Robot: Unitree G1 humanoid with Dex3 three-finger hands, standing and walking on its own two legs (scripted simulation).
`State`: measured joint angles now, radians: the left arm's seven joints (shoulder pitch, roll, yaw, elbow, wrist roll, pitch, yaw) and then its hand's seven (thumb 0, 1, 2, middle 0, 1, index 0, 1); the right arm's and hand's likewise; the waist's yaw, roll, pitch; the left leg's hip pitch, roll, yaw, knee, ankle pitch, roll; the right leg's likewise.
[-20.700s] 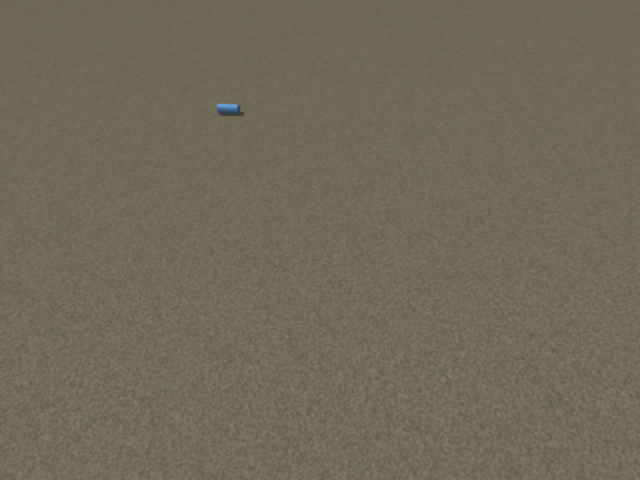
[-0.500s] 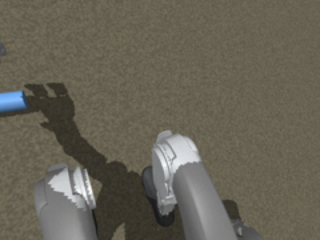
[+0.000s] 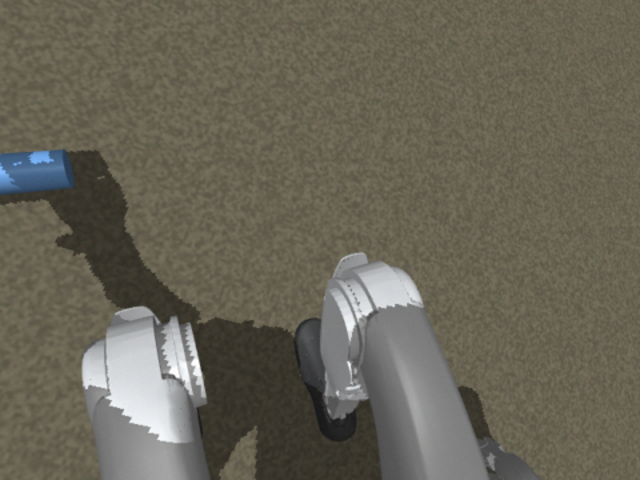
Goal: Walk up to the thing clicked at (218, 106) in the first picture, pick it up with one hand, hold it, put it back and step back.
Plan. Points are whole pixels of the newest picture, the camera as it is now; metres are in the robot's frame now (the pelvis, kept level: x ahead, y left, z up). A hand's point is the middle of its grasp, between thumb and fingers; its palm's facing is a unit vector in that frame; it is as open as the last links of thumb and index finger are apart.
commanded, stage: close in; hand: left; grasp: from above
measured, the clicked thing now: (14, 173) +0.51 +0.30 -0.30
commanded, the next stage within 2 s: rest palm in 0.10 s
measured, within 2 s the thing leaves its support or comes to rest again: neither
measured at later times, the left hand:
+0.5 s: hand out of the picture +0.50 +0.29 -0.22, palm faces -0.48 -0.07 -0.87, open 13.0 cm
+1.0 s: hand (3, 176) +0.50 +0.30 -0.25, palm faces -0.47 -0.09 -0.88, open 12.8 cm
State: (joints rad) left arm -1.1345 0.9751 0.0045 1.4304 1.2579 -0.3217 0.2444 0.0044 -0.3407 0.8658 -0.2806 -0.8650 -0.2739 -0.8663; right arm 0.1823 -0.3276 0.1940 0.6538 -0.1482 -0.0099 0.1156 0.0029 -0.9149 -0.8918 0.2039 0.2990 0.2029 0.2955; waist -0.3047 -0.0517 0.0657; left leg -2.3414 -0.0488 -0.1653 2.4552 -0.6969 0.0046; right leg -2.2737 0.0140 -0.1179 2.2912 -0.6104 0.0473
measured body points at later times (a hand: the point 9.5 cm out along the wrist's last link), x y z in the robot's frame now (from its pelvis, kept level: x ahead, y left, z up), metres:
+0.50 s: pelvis +0.00 +0.00 -0.01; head +0.28 +0.10 +0.33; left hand +0.52 +0.29 -0.17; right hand +0.00 -0.25 -0.06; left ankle +0.07 +0.12 -0.29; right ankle +0.12 -0.12 -0.29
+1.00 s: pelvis +0.00 +0.01 -0.01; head +0.29 +0.12 +0.31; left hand +0.52 +0.30 -0.20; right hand +0.04 -0.26 -0.05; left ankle +0.07 +0.12 -0.29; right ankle +0.12 -0.12 -0.29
